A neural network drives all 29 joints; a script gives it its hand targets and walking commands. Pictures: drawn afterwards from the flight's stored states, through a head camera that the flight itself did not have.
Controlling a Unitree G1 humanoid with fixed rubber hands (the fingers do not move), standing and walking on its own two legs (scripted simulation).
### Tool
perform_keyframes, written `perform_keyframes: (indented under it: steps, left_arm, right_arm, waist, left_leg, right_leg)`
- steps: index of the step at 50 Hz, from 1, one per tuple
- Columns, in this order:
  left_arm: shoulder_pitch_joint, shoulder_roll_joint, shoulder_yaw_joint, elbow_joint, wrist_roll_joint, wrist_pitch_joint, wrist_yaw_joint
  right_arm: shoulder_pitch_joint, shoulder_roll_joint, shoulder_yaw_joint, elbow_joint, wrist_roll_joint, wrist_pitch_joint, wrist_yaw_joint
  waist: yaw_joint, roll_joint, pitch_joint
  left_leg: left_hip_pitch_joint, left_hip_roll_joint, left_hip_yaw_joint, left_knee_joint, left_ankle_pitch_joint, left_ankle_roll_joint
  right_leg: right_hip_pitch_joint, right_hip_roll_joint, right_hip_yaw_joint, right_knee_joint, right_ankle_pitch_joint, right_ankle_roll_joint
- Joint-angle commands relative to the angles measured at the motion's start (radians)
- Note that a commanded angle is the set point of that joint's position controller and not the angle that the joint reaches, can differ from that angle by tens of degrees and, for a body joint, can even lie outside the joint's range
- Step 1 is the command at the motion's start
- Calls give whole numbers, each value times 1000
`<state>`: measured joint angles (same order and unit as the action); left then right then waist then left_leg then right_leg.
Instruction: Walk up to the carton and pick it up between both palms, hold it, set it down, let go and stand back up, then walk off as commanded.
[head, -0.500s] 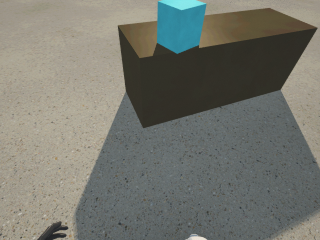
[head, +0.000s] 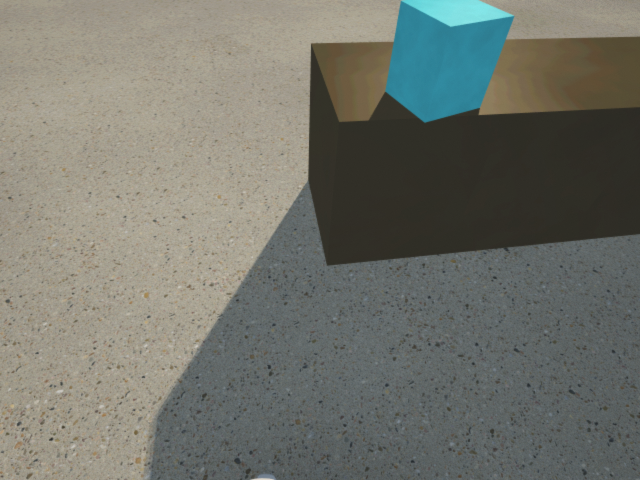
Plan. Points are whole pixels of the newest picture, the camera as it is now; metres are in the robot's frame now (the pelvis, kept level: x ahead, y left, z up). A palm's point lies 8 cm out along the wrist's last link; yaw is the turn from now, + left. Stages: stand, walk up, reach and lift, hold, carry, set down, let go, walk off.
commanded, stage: walk up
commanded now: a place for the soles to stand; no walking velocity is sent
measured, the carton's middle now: (443, 57) +1.18 -0.33 +0.03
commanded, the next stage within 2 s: none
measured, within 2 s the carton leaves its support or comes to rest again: neither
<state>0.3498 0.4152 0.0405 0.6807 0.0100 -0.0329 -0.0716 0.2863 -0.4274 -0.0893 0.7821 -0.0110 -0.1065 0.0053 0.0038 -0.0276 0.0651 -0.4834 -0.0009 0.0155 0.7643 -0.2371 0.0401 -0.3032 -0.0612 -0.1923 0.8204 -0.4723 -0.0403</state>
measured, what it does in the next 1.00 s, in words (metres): walks ahead: right foot, then left foot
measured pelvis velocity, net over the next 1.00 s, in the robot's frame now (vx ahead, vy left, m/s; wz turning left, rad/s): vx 0.18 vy -0.14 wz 0.11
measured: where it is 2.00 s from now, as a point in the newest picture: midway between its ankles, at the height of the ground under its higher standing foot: (414, 436)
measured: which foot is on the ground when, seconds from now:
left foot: down 0.00-0.38, up 0.40-0.70, down 0.72-1.00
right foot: up 0.00-0.38, down 0.40-0.74, up 0.76-1.00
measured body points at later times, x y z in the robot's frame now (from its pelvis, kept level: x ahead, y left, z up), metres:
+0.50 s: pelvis +0.08 -0.12 -0.02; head +0.09 -0.11 +0.42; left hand +0.18 +0.20 -0.12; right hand +0.19 -0.45 -0.10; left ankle +0.09 +0.05 -0.65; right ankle +0.15 -0.22 -0.70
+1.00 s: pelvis +0.18 -0.14 +0.00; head +0.19 -0.11 +0.45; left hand +0.24 +0.18 -0.11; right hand +0.25 -0.49 -0.07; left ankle +0.21 -0.02 -0.70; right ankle +0.26 -0.30 -0.66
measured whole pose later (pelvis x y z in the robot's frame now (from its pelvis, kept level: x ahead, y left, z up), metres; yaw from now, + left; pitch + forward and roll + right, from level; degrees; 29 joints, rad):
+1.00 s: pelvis +0.18 -0.14 +0.00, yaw +6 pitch -1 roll +0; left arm 0.29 0.45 0.05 0.68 0.01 0.01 -0.08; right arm 0.43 -0.44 -0.08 0.81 -0.02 -0.13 -0.06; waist 0.02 -0.07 0.06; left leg -0.44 0.04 0.04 0.81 -0.36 0.02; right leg -0.61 -0.05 0.05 1.08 -0.43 -0.03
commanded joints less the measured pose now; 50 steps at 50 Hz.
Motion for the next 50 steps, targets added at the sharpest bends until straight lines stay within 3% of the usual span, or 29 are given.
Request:
perform_keyframes:
  steps: [1, 3, 4, 6, 10, 12, 14, 16, 18, 19, 20, 21, 22, 23, 25, 29, 32, 34, 35, 36, 37, 38, 39, 41, 43, 44, 47, 48, 50]
  left_arm:
    - [-87, 227, 85, -111, 25, -7, 10]
    - [-102, 231, 88, -76, 28, -9, 16]
    - [-105, 234, 93, -70, 40, -7, 16]
    - [-65, 206, 90, -50, 36, 1, 10]
    - [-108, 208, 100, -59, 37, 11, -5]
    - [-130, 210, 105, -45, 37, 13, -13]
    - [-178, 248, 118, -46, 47, 14, -14]
    - [-144, 260, 121, -28, 43, 10, -19]
    - [-44, 255, 134, 22, 39, 4, -16]
    - [101, 261, 148, 65, 46, -11, -5]
    - [196, 317, 161, 88, 59, -15, 7]
    - [117, 360, 147, 24, 54, -22, 16]
    - [1, 394, 151, 9, 20, -16, 24]
    - [-69, 407, 162, -5, 18, -16, 24]
    - [-127, 321, 145, -8, 28, -21, 28]
    - [3, 326, 141, -15, 41, -12, 20]
    - [79, 322, 128, -11, 42, -10, 25]
    - [20, 308, 119, -38, 35, -5, 17]
    - [-33, 281, 104, -50, 30, 2, 13]
    - [-62, 231, 82, -82, 24, 4, 13]
    - [-88, 140, 64, -94, 28, 2, 7]
    - [-68, 159, 69, -107, 25, 13, 11]
    - [-99, 281, 91, -87, 39, 28, 17]
    - [-54, 259, 90, -40, 47, 28, 14]
    - [-33, 230, 103, -24, 43, 30, 7]
    - [10, 243, 109, -1, 43, 34, 7]
    - [-69, 230, 107, -28, 54, 39, -9]
    - [-59, 240, 105, -27, 48, 39, -10]
    - [-110, 241, 113, -34, 43, 28, -18]
  right_arm:
    - [343, -421, -133, -22, 15, -38, -58]
    - [267, -347, -98, -25, 19, -25, -65]
    - [238, -300, -80, -36, 24, -26, -70]
    - [239, -299, -80, -51, 5, -39, -69]
    - [196, -325, -83, -71, 0, -51, -67]
    - [193, -349, -95, -72, -9, -46, -62]
    - [188, -362, -97, -66, -3, -44, -62]
    - [95, -384, -104, -85, -15, -42, -65]
    - [-20, -360, -85, -99, -12, -30, -68]
    - [-31, -294, -57, -83, -29, -24, -67]
    - [-14, -158, -11, -78, -31, -15, -65]
    - [-11, -132, 3, -104, -14, -16, -74]
    - [-60, -247, -45, -101, -3, -17, -83]
    - [2, -312, -53, -59, 2, -17, -70]
    - [101, -292, -59, 12, 15, -10, -51]
    - [2, -277, -54, 6, 7, 3, -36]
    - [-33, -245, -40, -14, 14, -15, -40]
    - [-5, -220, -39, -8, 22, -33, -45]
    - [82, -222, -44, 23, 9, -37, -42]
    - [195, -234, -64, 63, 3, -46, -52]
    - [343, -344, -104, 88, -16, -53, -70]
    - [328, -433, -125, 38, -10, -50, -79]
    - [259, -428, -116, 20, 15, -46, -85]
    - [177, -339, -85, 4, 20, -33, -93]
    - [159, -325, -82, -2, 4, -41, -89]
    - [174, -322, -80, -3, 0, -44, -85]
    - [180, -339, -89, -23, -9, -49, -83]
    - [153, -353, -93, -32, -8, -48, -79]
    - [170, -353, -91, -37, -5, -45, -75]
  waist:
    - [-121, 130, -261]
    - [-90, 119, -127]
    - [-71, 38, -104]
    - [-44, 49, -118]
    - [-36, 112, -109]
    - [-50, 169, -101]
    - [-49, 96, -39]
    - [-14, 188, -19]
    - [89, 96, -66]
    - [157, -34, -93]
    - [208, -303, -38]
    - [167, -363, 48]
    - [105, -224, 133]
    - [71, -108, 93]
    - [17, -105, 104]
    - [81, -111, 69]
    - [103, -166, 14]
    - [62, -172, -55]
    - [13, -144, -84]
    - [-60, -61, -149]
    - [-148, 218, -199]
    - [-121, 251, -192]
    - [-117, 32, -175]
    - [-48, 5, -78]
    - [-32, 82, -56]
    - [-25, 31, -87]
    - [-52, 59, -46]
    - [-32, 148, -37]
    - [-51, 163, -47]
  left_leg:
    - [645, 406, -891, -429, -260, 252]
    - [601, 347, -677, -320, -28, 264]
    - [550, 310, -606, -281, 91, 237]
    - [430, 299, -549, -281, 194, 213]
    - [325, 290, -424, -264, 157, 245]
    - [245, 260, -449, -287, -69, 239]
    - [169, 291, -524, -324, -288, 244]
    - [85, 323, -537, -330, -511, 255]
    - [-147, 292, -439, -191, -479, 194]
    - [-310, 159, -253, 99, -396, 124]
    - [-488, -61, -66, 507, -418, 39]
    - [-576, -107, -72, 643, -408, 10]
    - [-557, -88, -168, 666, -352, 7]
    - [-429, -19, -135, 626, -236, -4]
    - [-339, 15, -108, 537, -143, -18]
    - [-272, 58, -22, 349, -235, -9]
    - [-269, 37, -5, 178, -316, -10]
    - [-126, 34, 38, 47, -231, 4]
    - [78, 2, 50, -68, -136, 17]
    - [394, -20, 5, -172, -75, 46]
    - [583, 166, -335, -304, -297, 66]
    - [585, 425, -855, -479, -550, 171]
    - [569, 442, -884, -457, -599, 220]
    - [486, 357, -647, -362, -293, 175]
    - [399, 334, -558, -331, -100, 173]
    - [380, 315, -519, -332, -111, 153]
    - [299, 337, -497, -345, -232, 219]
    - [237, 297, -414, -332, -250, 218]
    - [239, 302, -387, -315, -256, 231]
  right_leg:
    - [-514, 46, 223, 438, -49, 22]
    - [-600, -21, 256, 448, -25, 19]
    - [-570, -42, 294, 409, 3, 17]
    - [-491, -55, 294, 383, -7, 16]
    - [-466, -56, 250, 269, 19, 18]
    - [-420, -50, 226, 215, 45, 22]
    - [-419, -55, 233, 207, 49, 19]
    - [-387, -67, 251, 169, 57, -2]
    - [-32, -40, 229, -3, 101, -19]
    - [218, 22, 254, -136, -17, -12]
    - [204, -89, 492, -306, -352, 15]
    - [68, -241, 885, -544, -520, -26]
    - [-9, -302, 1089, -741, -652, -74]
    - [-49, -304, 985, -698, -624, -82]
    - [-43, -215, 757, -587, -420, -48]
    - [27, -227, 675, -539, -325, -117]
    - [173, -269, 649, -463, 31, -167]
    - [108, -245, 518, -383, 225, -215]
    - [-10, -207, 415, -303, 183, -192]
    - [-226, -120, 325, -102, 232, -145]
    - [-437, -1, 184, 248, 179, -53]
    - [-609, 72, 203, 396, -55, 12]
    - [-621, 28, 287, 448, -55, 17]
    - [-604, -32, 308, 408, 5, 27]
    - [-547, -50, 303, 379, 28, 36]
    - [-507, -42, 290, 359, 46, 36]
    - [-528, -65, 253, 309, 75, 36]
    - [-490, -59, 252, 282, 106, 42]
    - [-475, -61, 233, 220, 69, 37]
